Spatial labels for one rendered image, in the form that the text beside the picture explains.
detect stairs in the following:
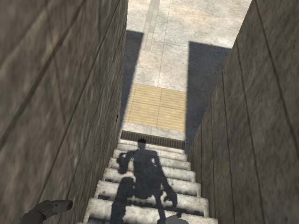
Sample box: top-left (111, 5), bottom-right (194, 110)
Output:
top-left (77, 142), bottom-right (219, 224)

